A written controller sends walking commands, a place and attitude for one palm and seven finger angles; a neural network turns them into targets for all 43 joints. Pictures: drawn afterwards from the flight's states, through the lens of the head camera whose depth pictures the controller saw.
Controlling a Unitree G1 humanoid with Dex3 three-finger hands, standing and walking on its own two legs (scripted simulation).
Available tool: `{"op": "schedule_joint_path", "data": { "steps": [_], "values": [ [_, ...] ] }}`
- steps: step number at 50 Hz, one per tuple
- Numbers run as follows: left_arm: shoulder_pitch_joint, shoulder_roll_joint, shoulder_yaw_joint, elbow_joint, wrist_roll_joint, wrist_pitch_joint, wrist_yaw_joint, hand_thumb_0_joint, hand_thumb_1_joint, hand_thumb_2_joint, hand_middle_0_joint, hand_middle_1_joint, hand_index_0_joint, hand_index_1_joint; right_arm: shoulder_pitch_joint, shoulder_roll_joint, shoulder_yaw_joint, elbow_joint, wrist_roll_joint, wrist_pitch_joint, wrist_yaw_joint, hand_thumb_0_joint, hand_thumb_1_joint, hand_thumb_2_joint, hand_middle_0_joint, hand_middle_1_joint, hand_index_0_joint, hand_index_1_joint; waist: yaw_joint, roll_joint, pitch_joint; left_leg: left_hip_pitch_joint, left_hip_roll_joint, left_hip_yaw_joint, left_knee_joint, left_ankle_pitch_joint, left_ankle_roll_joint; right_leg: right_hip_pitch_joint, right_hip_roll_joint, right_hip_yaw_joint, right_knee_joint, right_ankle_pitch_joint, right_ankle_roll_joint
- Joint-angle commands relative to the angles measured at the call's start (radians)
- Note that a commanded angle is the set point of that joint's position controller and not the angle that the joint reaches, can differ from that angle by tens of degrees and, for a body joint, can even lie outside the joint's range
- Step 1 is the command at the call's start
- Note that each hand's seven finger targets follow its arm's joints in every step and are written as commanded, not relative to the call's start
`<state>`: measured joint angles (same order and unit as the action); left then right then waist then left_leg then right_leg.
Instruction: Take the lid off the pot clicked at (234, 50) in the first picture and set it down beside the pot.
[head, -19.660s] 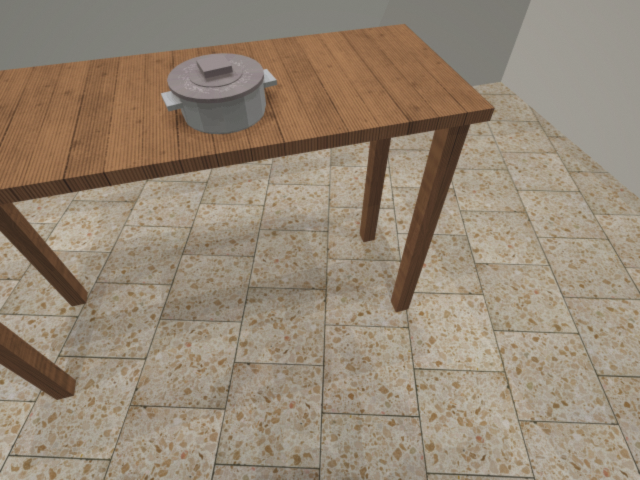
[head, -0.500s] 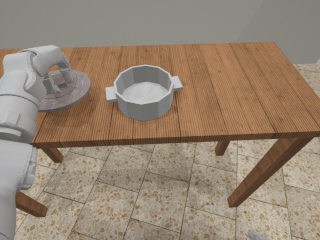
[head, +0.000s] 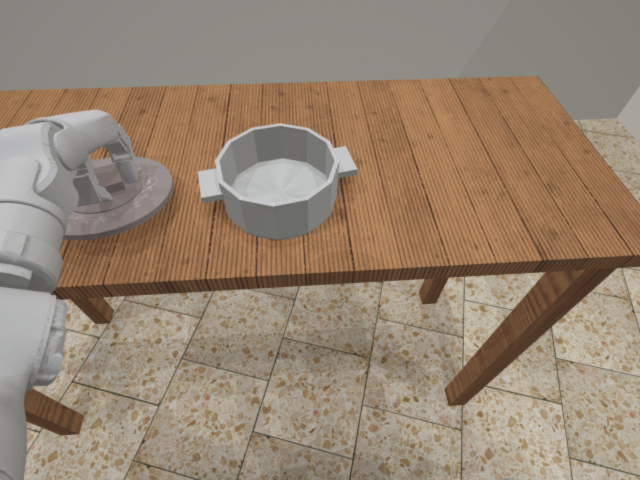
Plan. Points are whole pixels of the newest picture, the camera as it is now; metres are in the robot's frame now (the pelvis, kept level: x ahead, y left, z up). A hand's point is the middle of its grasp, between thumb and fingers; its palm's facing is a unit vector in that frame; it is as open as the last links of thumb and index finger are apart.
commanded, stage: lower the lid onto the table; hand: left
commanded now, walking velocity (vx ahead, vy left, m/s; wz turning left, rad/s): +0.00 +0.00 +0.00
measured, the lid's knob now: (99, 181) +0.48 +0.28 +0.11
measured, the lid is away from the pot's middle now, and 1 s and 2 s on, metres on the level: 0.24 0.25 0.25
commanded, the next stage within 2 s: open the fingers wide in 0.30 s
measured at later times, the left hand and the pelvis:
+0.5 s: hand (91, 187) +0.46 +0.28 +0.12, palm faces -0.42 -0.05 -0.90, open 7.2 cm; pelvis +0.00 +0.01 -0.01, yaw -1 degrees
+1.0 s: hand (87, 186) +0.46 +0.29 +0.12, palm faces -0.39 -0.07 -0.92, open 7.7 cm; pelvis +0.00 +0.01 -0.01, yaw -1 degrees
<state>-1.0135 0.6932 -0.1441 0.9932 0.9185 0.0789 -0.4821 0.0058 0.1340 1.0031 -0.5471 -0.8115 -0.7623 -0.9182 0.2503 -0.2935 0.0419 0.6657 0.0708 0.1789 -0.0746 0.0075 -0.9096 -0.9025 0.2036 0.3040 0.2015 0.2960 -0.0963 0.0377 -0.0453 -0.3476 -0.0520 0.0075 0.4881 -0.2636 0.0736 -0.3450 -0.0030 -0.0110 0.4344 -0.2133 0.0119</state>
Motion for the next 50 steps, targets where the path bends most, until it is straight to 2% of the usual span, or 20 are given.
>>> {"op": "schedule_joint_path", "data": {
  "steps": [1, 4, 6, 8, 10, 12, 15, 19, 20, 21, 23, 25, 28, 31, 32, 38, 41, 44, 46, 50],
  "values": [
    [-0.488, 0.315, 0.094, -0.164, 0.009, -0.011, 0.047, 0.0, 0.5, 1.157, -0.764, -0.932, -0.889, -0.984, -0.015, -0.153, -0.053, -0.107, 0.004, -0.023, -0.006, 0.0, -0.9, -0.9, 0.2, 0.3, 0.2, 0.3, 0.013, 0.022, -0.397, 0.2, 0.008, -0.04, -0.007, 0.461, 0.006, 0.149, 0.045, -0.013, -0.001, 0.297, -0.058],
    [-0.528, 0.33, 0.093, -0.147, 0.012, -0.019, 0.051, 0.0, 0.5, 1.157, -0.764, -0.932, -0.889, -0.984, -0.011, -0.156, -0.052, -0.096, 0.006, -0.011, -0.012, 0.0, -0.9, -0.9, 0.2, 0.3, 0.2, 0.3, 0.001, 0.017, -0.369, 0.185, 0.011, -0.036, -0.012, 0.404, 0.007, 0.125, 0.045, -0.015, -0.006, 0.264, -0.058],
    [-0.589, 0.278, 0.048, -0.183, 0.009, -0.034, 0.053, 0.0, 0.5, 1.157, -0.764, -0.932, -0.889, -0.984, -0.007, -0.15, -0.057, -0.098, 0.005, -0.014, -0.017, 0.0, -0.9, -0.9, 0.2, 0.3, 0.2, 0.3, -0.012, 0.058, -0.401, 0.229, 0.009, -0.042, -0.011, 0.402, 0.008, 0.098, 0.047, -0.015, -0.007, 0.247, -0.061],
    [-0.568, 0.328, 0.094, -0.132, 0.017, -0.046, 0.062, 0.0, 0.5, 1.157, -0.764, -0.932, -0.889, -0.984, 0.01, -0.154, -0.057, -0.082, 0.002, -0.012, -0.021, 0.0, -0.9, -0.9, 0.2, 0.3, 0.2, 0.3, -0.01, 0.045, -0.397, 0.221, 0.011, -0.044, -0.004, 0.386, 0.004, 0.081, 0.05, -0.015, -0.001, 0.23, -0.062],
    [-0.536, 0.266, 0.04, -0.036, 0.017, -0.049, 0.058, 0.0, 0.5, 1.157, -0.764, -0.932, -0.889, -0.984, 0.023, -0.154, -0.055, -0.07, 0.008, -0.003, -0.024, 0.0, -0.9, -0.9, 0.2, 0.3, 0.2, 0.3, -0.02, 0.017, -0.336, 0.167, 0.008, -0.033, -0.007, 0.344, 0.006, 0.064, 0.05, -0.022, -0.002, 0.224, -0.061],
    [-0.573, 0.233, 0.008, -0.053, 0.018, -0.055, 0.062, 0.0, 0.5, 1.157, -0.764, -0.932, -0.889, -0.984, 0.024, -0.162, -0.061, -0.065, 0.008, -0.003, -0.022, 0.0, -0.9, -0.9, 0.2, 0.3, 0.2, 0.3, -0.025, 0.059, -0.346, 0.201, 0.016, -0.045, 0.0, 0.368, -0.003, 0.016, 0.05, -0.027, 0.002, 0.211, -0.068],
    [-0.544, 0.2, 0.001, -0.005, 0.027, -0.063, 0.067, 0.0, 0.5, 1.157, -0.764, -0.932, -0.889, -0.984, 0.042, -0.155, -0.062, -0.058, 0.005, 0.005, -0.017, 0.0, -0.9, -0.9, 0.2, 0.3, 0.2, 0.3, -0.025, 0.042, -0.36, 0.204, 0.014, -0.051, 0.016, 0.385, -0.005, -0.006, 0.058, -0.03, 0.02, 0.196, -0.064],
    [-0.531, 0.198, 0.006, 0.024, 0.015, -0.068, 0.065, 0.0, 0.5, 1.157, -0.764, -0.932, -0.889, -0.984, 0.057, -0.162, -0.063, -0.053, 0.006, 0.01, -0.015, 0.0, -0.9, -0.9, 0.2, 0.3, 0.2, 0.3, -0.032, 0.003, -0.356, 0.177, 0.015, -0.046, 0.025, 0.369, 0.0, -0.009, 0.059, -0.03, 0.027, 0.202, -0.06],
    [-0.493, 0.273, 0.062, 0.065, 0.021, -0.072, 0.072, 0.0, 0.5, 1.157, -0.764, -0.932, -0.889, -0.984, 0.06, -0.166, -0.057, -0.054, 0.009, 0.012, -0.019, 0.0, -0.9, -0.9, 0.2, 0.3, 0.2, 0.3, -0.015, -0.016, -0.337, 0.132, 0.011, -0.041, 0.023, 0.333, -0.001, 0.012, 0.06, -0.033, 0.036, 0.194, -0.061],
    [-0.524, 0.283, 0.077, -0.137, 0.043, -0.152, 0.096, 0.0, 0.487, 1.146, -0.754, -0.93, -0.876, -0.98, 0.053, -0.163, -0.063, -0.073, -0.001, 0.019, -0.026, 0.0, -0.9, -0.9, 0.2, 0.3, 0.2, 0.3, -0.019, -0.046, -0.344, 0.117, 0.022, -0.038, 0.032, 0.332, 0.006, -0.009, 0.061, -0.03, 0.034, 0.178, -0.06],
    [-0.485, 0.215, 0.03, -0.094, 0.053, -0.193, 0.122, 0.0, 0.461, 1.122, -0.734, -0.925, -0.849, -0.973, 0.043, -0.152, -0.066, -0.07, -0.002, 0.029, -0.028, 0.0, -0.9, -0.9, 0.2, 0.3, 0.2, 0.3, -0.023, 0.001, -0.33, 0.129, 0.026, -0.046, 0.038, 0.321, 0.003, -0.056, 0.06, -0.031, 0.041, 0.132, -0.065],
    [-0.467, 0.303, 0.12, -0.161, 0.032, -0.21, 0.143, 0.0, 0.434, 1.098, -0.714, -0.92, -0.823, -0.965, 0.05, -0.154, -0.072, -0.082, 0.0, 0.038, -0.023, 0.0, -0.9, -0.9, 0.2, 0.3, 0.2, 0.3, 0.007, 0.065, -0.404, 0.185, 0.034, -0.053, 0.035, 0.387, -0.004, -0.036, 0.057, -0.028, 0.048, 0.141, -0.068],
    [-0.505, 0.335, 0.139, -0.172, 0.028, -0.2, 0.165, 0.0, 0.391, 1.069, -0.686, -0.908, -0.786, -0.949, 0.053, -0.145, -0.07, -0.08, -0.002, 0.035, -0.018, 0.0, -0.9, -0.9, 0.2, 0.3, 0.2, 0.3, 0.005, 0.095, -0.461, 0.22, 0.036, -0.054, 0.043, 0.452, -0.007, -0.02, 0.058, -0.024, 0.041, 0.162, -0.062],
    [-0.468, 0.31, 0.111, -0.085, 0.036, -0.168, 0.169, 0.0, 0.345, 1.047, -0.663, -0.888, -0.753, -0.926, 0.059, -0.152, -0.065, -0.061, 0.006, 0.035, -0.023, 0.0, -0.9, -0.9, 0.2, 0.3, 0.2, 0.3, -0.005, 0.047, -0.372, 0.157, 0.035, -0.046, 0.023, 0.382, -0.003, -0.025, 0.061, -0.03, 0.024, 0.147, -0.064],
    [-0.494, 0.316, 0.112, -0.119, 0.034, -0.171, 0.171, 0.0, 0.329, 1.041, -0.655, -0.88, -0.743, -0.917, 0.056, -0.159, -0.068, -0.062, 0.007, 0.033, -0.022, 0.0, -0.9, -0.9, 0.2, 0.3, 0.2, 0.3, -0.001, 0.091, -0.383, 0.181, 0.035, -0.044, 0.024, 0.397, -0.006, -0.033, 0.057, -0.026, 0.021, 0.154, -0.069],
    [-0.425, 0.315, 0.112, -0.062, 0.035, -0.164, 0.159, 0.0, 0.23, 1.009, -0.615, -0.827, -0.684, -0.856, 0.051, -0.153, -0.061, -0.064, 0.005, 0.037, -0.025, 0.0, -0.9, -0.9, 0.2, 0.3, 0.2, 0.3, -0.004, 0.008, -0.361, 0.13, 0.029, -0.032, 0.022, 0.37, 0.004, 0.017, 0.058, -0.023, 0.018, 0.176, -0.06],
    [-0.472, 0.293, 0.081, -0.057, 0.047, -0.155, 0.16, 0.0, 0.18, 0.996, -0.598, -0.796, -0.657, -0.821, 0.052, -0.154, -0.06, -0.062, 0.01, 0.04, -0.033, 0.0, -0.9, -0.9, 0.2, 0.3, 0.2, 0.3, -0.015, 0.029, -0.338, 0.129, 0.028, -0.037, 0.009, 0.323, 0.003, -0.013, 0.059, -0.028, 0.015, 0.142, -0.064],
    [-0.457, 0.347, 0.129, -0.077, 0.048, -0.164, 0.161, 0.0, 0.13, 0.981, -0.579, -0.766, -0.629, -0.787, 0.05, -0.156, -0.06, -0.069, 0.007, 0.04, -0.033, 0.0, -0.9, -0.9, 0.2, 0.3, 0.2, 0.3, -0.001, 0.038, -0.381, 0.133, 0.028, -0.028, 0.021, 0.361, 0.003, 0.016, 0.055, -0.022, 0.025, 0.176, -0.063],
    [-0.452, 0.292, 0.086, -0.069, 0.043, -0.161, 0.155, 0.0, 0.097, 0.972, -0.567, -0.747, -0.611, -0.765, 0.052, -0.153, -0.063, -0.068, 0.007, 0.041, -0.033, 0.0, -0.9, -0.9, 0.2, 0.3, 0.2, 0.3, -0.013, 0.024, -0.368, 0.135, 0.03, -0.026, 0.024, 0.352, 0.004, 0.001, 0.055, -0.023, 0.021, 0.171, -0.06],
    [-0.419, 0.312, 0.103, -0.053, 0.037, -0.162, 0.151, 0.0, 0.03, 0.953, -0.543, -0.706, -0.574, -0.719, 0.053, -0.153, -0.061, -0.072, 0.009, 0.045, -0.031, 0.0, -0.9, -0.9, 0.2, 0.3, 0.2, 0.3, -0.004, 0.014, -0.364, 0.119, 0.027, -0.024, 0.029, 0.365, 0.005, 0.014, 0.056, -0.025, 0.027, 0.185, -0.059]
  ]
}}
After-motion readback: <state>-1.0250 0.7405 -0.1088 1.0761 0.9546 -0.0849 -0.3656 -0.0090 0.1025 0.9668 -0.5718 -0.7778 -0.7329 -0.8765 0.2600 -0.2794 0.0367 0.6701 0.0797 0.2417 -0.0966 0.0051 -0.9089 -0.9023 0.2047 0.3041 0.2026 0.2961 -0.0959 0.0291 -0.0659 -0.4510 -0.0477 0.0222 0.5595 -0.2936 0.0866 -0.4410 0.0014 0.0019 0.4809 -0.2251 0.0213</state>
